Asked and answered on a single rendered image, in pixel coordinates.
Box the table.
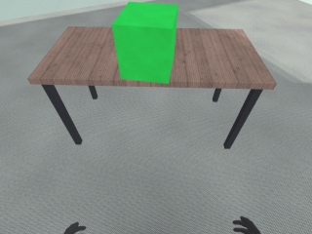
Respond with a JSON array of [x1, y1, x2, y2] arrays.
[[27, 26, 277, 149]]

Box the robot left hand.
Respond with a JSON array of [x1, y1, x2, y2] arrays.
[[63, 221, 87, 234]]

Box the carton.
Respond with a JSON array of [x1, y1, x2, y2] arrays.
[[111, 2, 178, 84]]

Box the robot right hand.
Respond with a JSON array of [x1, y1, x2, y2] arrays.
[[232, 216, 261, 234]]

